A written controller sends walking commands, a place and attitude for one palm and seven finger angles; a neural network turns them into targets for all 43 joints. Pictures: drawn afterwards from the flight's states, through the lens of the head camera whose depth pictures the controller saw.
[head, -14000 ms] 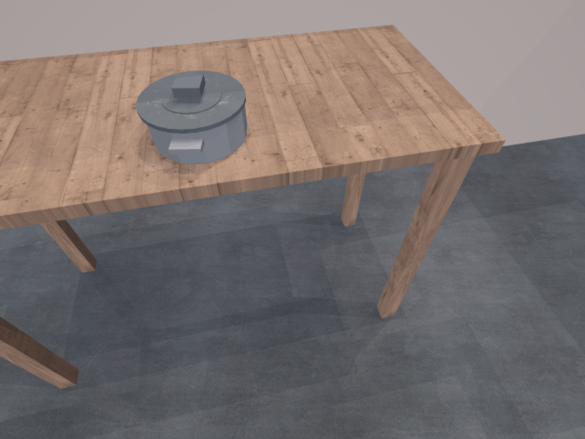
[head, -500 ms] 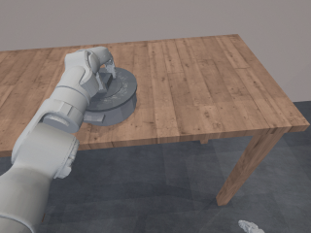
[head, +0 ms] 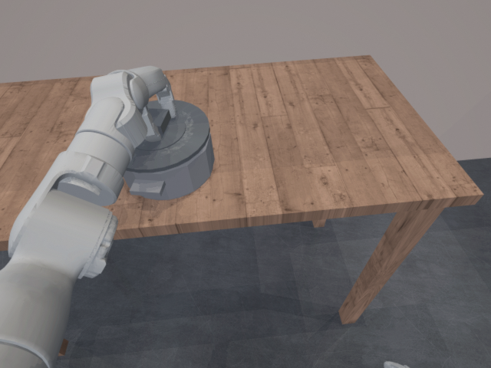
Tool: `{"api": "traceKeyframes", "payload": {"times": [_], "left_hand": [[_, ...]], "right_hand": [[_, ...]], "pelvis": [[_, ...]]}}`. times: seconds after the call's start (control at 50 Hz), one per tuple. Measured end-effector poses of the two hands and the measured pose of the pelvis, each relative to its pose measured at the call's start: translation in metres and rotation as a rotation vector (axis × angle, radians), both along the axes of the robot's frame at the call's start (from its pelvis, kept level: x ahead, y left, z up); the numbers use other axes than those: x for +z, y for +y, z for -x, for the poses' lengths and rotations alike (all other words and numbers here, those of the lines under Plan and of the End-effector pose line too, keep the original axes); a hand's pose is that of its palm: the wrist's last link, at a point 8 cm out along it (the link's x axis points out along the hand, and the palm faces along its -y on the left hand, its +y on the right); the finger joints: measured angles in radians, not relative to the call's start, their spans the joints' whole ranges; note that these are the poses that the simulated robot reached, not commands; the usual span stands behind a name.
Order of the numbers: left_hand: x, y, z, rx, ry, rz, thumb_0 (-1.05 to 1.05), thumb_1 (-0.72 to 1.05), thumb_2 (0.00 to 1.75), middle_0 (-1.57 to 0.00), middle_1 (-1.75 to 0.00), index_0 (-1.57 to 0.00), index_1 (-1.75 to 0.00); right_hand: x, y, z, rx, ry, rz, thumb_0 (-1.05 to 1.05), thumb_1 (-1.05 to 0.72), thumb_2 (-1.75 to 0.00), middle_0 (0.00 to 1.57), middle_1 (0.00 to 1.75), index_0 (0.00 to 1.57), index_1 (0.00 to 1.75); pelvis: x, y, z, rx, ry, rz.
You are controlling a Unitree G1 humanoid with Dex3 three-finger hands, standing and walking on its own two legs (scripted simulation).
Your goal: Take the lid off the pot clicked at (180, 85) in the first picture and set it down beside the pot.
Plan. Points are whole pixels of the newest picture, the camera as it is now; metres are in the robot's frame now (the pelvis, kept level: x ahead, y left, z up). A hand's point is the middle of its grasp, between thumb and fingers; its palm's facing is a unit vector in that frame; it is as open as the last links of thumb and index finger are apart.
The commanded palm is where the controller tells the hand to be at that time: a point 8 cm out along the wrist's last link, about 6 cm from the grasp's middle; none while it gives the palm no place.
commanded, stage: lift the lid straight up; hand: left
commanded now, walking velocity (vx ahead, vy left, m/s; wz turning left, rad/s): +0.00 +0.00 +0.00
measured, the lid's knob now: (153, 121) +0.49 +0.16 +0.17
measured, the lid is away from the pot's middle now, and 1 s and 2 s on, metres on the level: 0.00 0.02 0.02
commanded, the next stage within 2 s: move the lid sideways beside the pot in 1.66 s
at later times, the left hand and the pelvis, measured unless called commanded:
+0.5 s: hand (145, 93) +0.47 +0.15 +0.23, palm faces -0.31 -0.16 -0.94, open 8.2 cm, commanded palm +0.46 +0.16 +0.30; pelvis +0.00 +0.00 +0.00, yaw +0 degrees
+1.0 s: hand (128, 69) +0.47 +0.16 +0.27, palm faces -0.24 -0.17 -0.96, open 8.2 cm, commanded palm +0.45 +0.17 +0.34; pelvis +0.00 +0.00 +0.00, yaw +1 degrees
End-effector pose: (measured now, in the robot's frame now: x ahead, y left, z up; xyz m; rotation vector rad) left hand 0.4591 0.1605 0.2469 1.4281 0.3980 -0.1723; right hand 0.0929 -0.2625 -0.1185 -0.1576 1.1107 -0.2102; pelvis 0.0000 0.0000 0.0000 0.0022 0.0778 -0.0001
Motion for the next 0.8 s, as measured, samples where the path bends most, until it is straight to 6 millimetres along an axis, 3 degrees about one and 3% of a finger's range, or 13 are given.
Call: {"api": "traceKeyframes", "payload": {"times": [0.32, 0.64, 0.8], "left_hand": [[0.03, -0.01, 0.0, 0.015, -0.029, -0.013, 0.0, 0.2, 0.74, -0.61, -1.0, -0.59, -0.97], [0.053, -0.003, -0.005, 0.054, -0.057, -0.001, 0.0, 0.2, 0.74, -0.61, -1.0, -0.59, -0.97], [0.065, -0.001, -0.003, 0.064, -0.081, 0.009, 0.0, 0.2, 0.74, -0.62, -1.0, -0.59, -0.97]], "right_hand": [[0.001, 0.008, -0.013, 0.036, -0.037, -0.01, 0.01, -0.9, -0.9, 0.2, 0.3, 0.2, 0.3], [0.001, -0.002, 0.0, 0.014, -0.007, 0.005, 0.01, -0.9, -0.9, 0.2, 0.3, 0.2, 0.3], [0.002, -0.004, -0.005, 0.02, -0.018, 0.008, 0.01, -0.9, -0.9, 0.2, 0.3, 0.2, 0.3]], "pelvis": [[0.0, 0.001, 0.003, 0.008, 0.003, -0.002], [0.001, -0.002, 0.0, 0.002, 0.003, -0.003], [0.001, -0.002, -0.001, 0.003, -0.001, -0.004]]}}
